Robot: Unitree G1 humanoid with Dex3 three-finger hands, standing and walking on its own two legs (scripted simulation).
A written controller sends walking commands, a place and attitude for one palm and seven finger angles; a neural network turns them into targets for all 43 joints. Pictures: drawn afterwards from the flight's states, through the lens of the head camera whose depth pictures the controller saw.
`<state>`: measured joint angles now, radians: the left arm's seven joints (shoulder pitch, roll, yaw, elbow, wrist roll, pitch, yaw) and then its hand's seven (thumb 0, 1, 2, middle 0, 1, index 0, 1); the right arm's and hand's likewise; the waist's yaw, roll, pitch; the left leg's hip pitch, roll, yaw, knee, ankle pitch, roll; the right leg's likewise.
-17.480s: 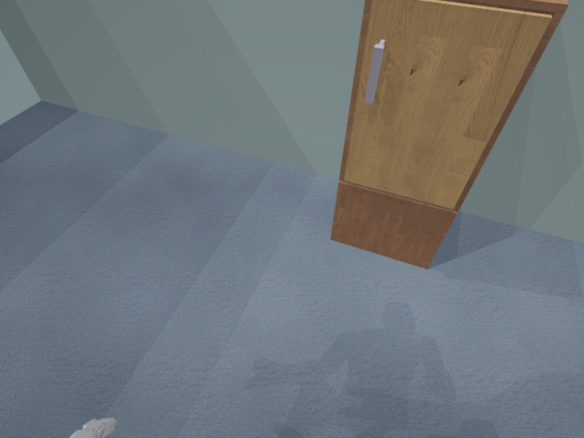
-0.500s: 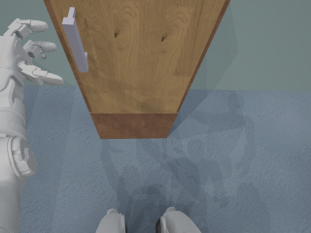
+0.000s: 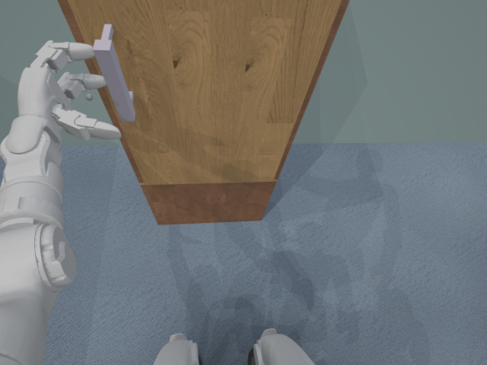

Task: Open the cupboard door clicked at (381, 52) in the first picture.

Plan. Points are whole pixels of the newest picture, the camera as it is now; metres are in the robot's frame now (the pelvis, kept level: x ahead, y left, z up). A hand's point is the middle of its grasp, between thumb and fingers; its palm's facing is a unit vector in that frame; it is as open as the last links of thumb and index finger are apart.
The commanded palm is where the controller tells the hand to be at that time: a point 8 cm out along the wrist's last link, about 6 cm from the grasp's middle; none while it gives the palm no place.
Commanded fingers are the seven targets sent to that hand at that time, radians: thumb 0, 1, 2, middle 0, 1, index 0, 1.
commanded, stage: slide the fingers in behind the handle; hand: left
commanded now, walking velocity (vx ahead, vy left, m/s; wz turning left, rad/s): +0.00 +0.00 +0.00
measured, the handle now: (118, 76) +0.57 +0.15 +0.09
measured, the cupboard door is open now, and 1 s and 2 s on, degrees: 0 0 0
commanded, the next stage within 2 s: close the thumb around the handle in 1.16 s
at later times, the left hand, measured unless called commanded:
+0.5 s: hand (119, 98) +0.52 +0.15 +0.10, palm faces -0.03 -1.00 -0.01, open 14.0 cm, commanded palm +0.50 +0.19 +0.09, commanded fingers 0.00 -0.50 0.30 -0.30 -1.20 -0.30 -1.20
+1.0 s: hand (127, 97) +0.52 +0.14 +0.10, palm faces -0.02 -1.00 -0.01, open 14.0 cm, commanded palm +0.49 +0.19 +0.09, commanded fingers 0.00 -0.50 0.30 -0.30 -1.20 -0.30 -1.20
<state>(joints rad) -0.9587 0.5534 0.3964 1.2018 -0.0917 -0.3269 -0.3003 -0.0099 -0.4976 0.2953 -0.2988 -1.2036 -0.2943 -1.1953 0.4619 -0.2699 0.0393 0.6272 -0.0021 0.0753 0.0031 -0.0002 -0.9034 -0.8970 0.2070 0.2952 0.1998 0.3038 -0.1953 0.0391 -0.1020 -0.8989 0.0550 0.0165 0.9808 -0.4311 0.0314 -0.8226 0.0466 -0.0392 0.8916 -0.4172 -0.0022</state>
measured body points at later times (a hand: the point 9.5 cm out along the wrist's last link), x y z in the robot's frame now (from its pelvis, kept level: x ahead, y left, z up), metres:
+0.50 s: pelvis +0.00 -0.01 +0.00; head +0.11 +0.00 +0.43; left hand +0.51 +0.20 +0.10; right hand +0.00 -0.28 -0.11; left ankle +0.01 +0.09 -0.68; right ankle +0.00 -0.13 -0.68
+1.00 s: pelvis +0.00 -0.02 +0.00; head +0.11 -0.01 +0.44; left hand +0.51 +0.19 +0.10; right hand -0.01 -0.28 -0.11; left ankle +0.01 +0.09 -0.68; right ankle +0.00 -0.13 -0.68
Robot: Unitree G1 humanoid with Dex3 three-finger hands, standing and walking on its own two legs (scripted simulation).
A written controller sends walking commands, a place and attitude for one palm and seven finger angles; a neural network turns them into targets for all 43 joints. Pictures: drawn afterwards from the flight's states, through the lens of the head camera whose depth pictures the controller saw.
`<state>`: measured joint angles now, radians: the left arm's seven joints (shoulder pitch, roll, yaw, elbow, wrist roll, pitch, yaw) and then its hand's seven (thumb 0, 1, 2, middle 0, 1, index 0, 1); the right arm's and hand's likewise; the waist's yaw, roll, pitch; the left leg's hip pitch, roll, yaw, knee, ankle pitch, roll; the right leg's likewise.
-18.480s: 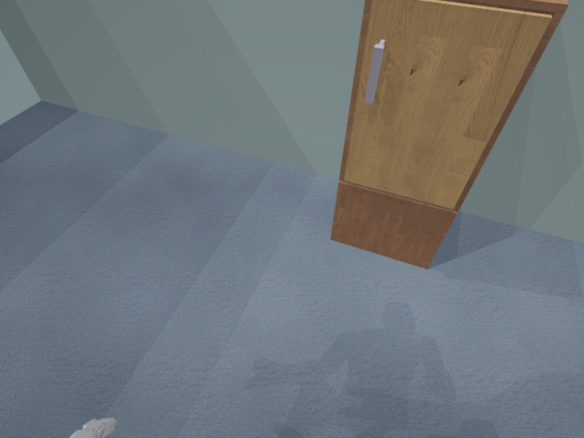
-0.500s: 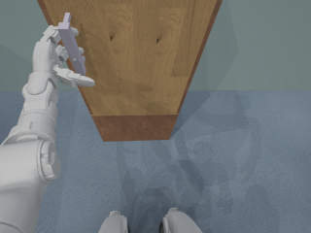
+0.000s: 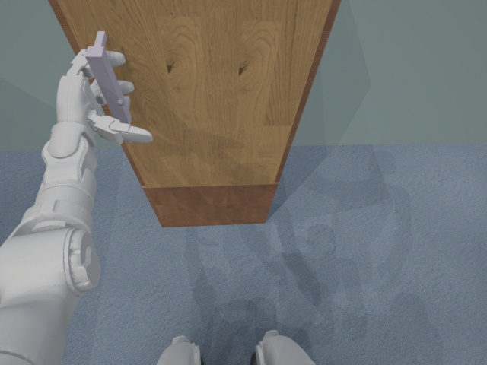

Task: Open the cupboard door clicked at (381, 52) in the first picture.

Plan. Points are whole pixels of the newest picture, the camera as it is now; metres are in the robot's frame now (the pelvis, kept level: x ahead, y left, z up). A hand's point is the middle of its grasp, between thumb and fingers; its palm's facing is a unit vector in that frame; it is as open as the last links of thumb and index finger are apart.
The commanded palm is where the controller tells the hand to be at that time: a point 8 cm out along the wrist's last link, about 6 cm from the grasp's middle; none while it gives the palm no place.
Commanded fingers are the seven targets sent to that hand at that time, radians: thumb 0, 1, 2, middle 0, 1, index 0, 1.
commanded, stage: slide the fingers in behind the handle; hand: left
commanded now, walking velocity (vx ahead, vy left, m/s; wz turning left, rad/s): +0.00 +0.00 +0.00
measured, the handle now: (113, 82) +0.57 +0.16 +0.09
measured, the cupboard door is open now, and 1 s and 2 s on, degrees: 0 0 34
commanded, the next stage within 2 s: close the thumb around the handle in 0.16 s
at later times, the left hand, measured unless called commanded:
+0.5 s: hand (123, 103) +0.52 +0.14 +0.10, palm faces -0.03 -1.00 -0.01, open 12.4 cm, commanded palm +0.50 +0.19 +0.09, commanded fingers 0.00 0.23 0.61 -0.35 -1.28 -0.35 -1.28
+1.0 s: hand (124, 103) +0.52 +0.14 +0.10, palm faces -0.04 -1.00 +0.00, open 5.6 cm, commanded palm +0.50 +0.19 +0.09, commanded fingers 0.00 0.90 0.90 -0.40 -1.35 -0.40 -1.35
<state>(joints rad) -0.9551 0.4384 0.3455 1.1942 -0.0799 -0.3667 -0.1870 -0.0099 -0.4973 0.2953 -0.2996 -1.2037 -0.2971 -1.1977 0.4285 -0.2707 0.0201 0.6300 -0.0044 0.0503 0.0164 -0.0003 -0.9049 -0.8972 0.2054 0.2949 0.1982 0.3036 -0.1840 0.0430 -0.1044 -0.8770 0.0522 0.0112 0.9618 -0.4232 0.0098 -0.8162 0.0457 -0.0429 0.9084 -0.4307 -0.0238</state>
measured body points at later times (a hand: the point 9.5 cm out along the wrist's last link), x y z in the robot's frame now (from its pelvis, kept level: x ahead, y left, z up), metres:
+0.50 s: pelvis +0.00 +0.01 +0.00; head +0.11 +0.01 +0.43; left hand +0.51 +0.20 +0.10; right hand -0.01 -0.26 -0.12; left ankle +0.01 +0.11 -0.68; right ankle +0.00 -0.11 -0.68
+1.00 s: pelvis +0.00 +0.01 +0.00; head +0.11 +0.02 +0.43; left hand +0.52 +0.20 +0.10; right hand -0.02 -0.26 -0.11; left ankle +0.01 +0.11 -0.68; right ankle +0.00 -0.11 -0.68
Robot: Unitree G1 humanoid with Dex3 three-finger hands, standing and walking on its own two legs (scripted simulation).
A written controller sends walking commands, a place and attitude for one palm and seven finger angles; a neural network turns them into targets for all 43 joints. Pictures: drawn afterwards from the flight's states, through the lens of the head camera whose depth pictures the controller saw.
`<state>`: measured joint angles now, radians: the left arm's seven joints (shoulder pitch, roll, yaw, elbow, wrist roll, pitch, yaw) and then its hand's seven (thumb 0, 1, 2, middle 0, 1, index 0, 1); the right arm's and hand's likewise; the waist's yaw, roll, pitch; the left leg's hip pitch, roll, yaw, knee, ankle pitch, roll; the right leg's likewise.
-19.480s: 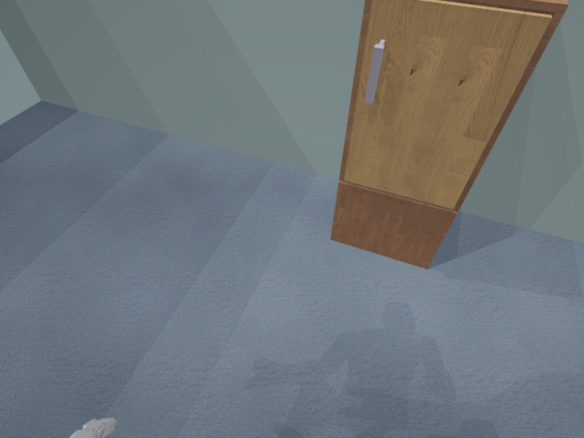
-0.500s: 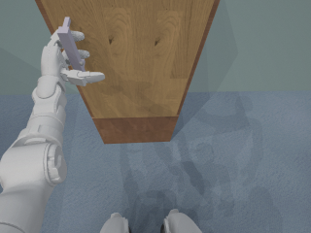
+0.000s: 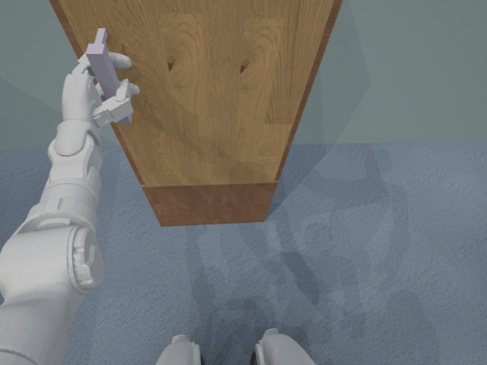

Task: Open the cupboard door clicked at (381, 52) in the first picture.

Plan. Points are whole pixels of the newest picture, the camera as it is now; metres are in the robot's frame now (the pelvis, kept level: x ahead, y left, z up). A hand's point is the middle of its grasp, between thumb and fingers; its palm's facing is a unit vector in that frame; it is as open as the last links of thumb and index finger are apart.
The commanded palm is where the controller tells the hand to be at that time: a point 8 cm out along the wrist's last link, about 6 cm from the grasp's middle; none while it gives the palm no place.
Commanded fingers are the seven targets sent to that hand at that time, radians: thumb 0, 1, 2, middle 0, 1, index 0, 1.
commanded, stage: pull the door open along its arc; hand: left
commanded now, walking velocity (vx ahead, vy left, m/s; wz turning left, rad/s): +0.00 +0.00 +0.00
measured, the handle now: (114, 80) +0.57 +0.16 +0.10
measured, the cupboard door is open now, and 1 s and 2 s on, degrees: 0 34 42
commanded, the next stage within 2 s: open thumb and fingers to let go in 1.18 s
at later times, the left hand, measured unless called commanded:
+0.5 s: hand (129, 135) +0.45 +0.13 +0.10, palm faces -0.06 -1.00 -0.01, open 5.9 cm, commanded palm +0.39 +0.19 +0.10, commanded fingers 0.00 0.90 0.90 -0.40 -1.35 -0.40 -1.35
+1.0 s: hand (187, 202) +0.33 +0.05 +0.10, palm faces +0.38 -0.93 +0.00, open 6.1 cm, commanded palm +0.27 +0.08 +0.10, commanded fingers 0.00 0.90 0.90 -0.40 -1.35 -0.40 -1.35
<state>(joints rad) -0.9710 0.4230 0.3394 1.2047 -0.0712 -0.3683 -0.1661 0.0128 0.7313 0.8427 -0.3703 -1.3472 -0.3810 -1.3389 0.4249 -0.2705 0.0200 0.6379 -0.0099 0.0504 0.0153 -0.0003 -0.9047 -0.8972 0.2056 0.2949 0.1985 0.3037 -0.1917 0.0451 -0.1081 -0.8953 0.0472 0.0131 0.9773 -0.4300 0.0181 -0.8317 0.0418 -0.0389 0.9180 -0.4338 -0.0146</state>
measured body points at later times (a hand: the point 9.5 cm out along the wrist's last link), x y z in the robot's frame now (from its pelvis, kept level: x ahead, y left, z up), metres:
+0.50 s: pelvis +0.02 +0.00 +0.02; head +0.09 -0.01 +0.46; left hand +0.45 +0.18 +0.10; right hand +0.05 -0.26 -0.10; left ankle +0.01 +0.11 -0.68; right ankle +0.00 -0.12 -0.68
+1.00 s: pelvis +0.01 -0.03 +0.02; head +0.03 -0.05 +0.47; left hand +0.31 +0.09 +0.10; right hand +0.20 -0.24 -0.08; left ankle +0.01 +0.11 -0.68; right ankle +0.00 -0.12 -0.68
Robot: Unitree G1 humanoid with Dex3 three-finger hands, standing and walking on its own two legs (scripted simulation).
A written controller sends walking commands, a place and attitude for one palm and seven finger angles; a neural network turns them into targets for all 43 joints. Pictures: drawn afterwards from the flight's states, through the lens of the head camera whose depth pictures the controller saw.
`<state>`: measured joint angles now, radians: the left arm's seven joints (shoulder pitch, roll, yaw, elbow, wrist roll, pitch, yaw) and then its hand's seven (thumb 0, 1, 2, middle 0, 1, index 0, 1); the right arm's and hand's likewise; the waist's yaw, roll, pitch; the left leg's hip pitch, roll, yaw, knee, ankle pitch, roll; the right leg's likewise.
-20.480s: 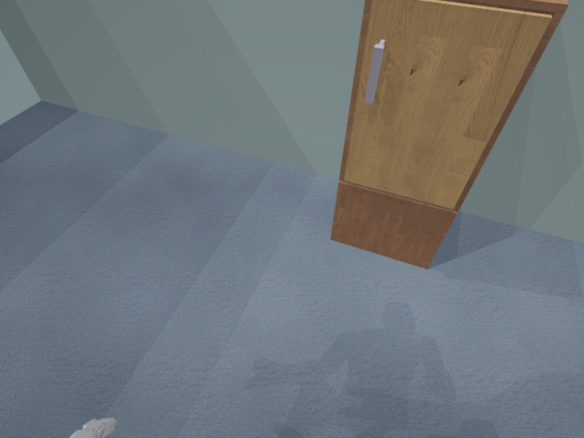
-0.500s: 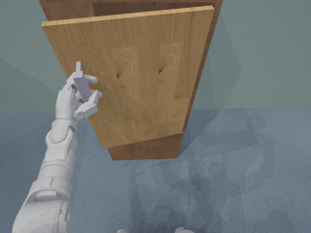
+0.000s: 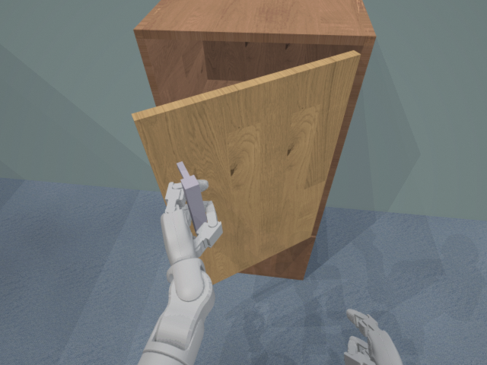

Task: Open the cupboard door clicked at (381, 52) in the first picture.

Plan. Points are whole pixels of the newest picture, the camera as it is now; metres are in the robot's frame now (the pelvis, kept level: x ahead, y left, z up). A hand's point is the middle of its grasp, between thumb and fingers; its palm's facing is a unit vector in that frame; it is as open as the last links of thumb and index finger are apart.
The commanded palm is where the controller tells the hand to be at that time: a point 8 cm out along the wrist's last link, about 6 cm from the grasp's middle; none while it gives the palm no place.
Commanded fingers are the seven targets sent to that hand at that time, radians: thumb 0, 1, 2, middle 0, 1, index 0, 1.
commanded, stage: pull the door open along its arc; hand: left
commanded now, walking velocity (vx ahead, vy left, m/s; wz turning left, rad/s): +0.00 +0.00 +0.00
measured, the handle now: (192, 202) +0.37 +0.11 +0.07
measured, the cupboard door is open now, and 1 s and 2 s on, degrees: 34 42 48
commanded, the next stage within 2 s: open thumb and fingers to let go in 0.18 s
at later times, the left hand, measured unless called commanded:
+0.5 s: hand (232, 244) +0.29 +0.03 +0.08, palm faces +0.26 -0.97 -0.03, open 6.8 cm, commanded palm +0.24 +0.07 +0.07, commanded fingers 0.00 0.06 0.54 -0.34 -1.26 -0.34 -1.26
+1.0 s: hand (228, 243) +0.29 +0.04 +0.08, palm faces +0.22 -0.97 -0.02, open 14.5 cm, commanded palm +0.24 +0.08 +0.07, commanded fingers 0.00 -0.50 0.30 -0.17 -0.45 -0.17 -0.45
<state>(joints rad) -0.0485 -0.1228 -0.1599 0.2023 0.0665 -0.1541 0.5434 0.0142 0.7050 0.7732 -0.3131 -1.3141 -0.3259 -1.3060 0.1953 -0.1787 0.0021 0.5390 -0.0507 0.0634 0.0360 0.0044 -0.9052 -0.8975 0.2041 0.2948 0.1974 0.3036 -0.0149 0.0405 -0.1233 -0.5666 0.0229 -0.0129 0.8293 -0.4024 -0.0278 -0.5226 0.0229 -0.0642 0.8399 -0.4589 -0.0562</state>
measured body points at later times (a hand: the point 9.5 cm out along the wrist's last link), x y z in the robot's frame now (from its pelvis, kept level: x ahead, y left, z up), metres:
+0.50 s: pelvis -0.01 -0.02 +0.00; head +0.00 -0.04 +0.45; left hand +0.27 +0.08 +0.08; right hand +0.17 -0.23 -0.10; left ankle +0.01 +0.14 -0.70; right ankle -0.02 -0.08 -0.70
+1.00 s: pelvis -0.01 +0.00 +0.00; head +0.00 -0.01 +0.45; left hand +0.27 +0.09 +0.08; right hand +0.15 -0.21 -0.10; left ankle +0.01 +0.14 -0.70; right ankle -0.02 -0.08 -0.70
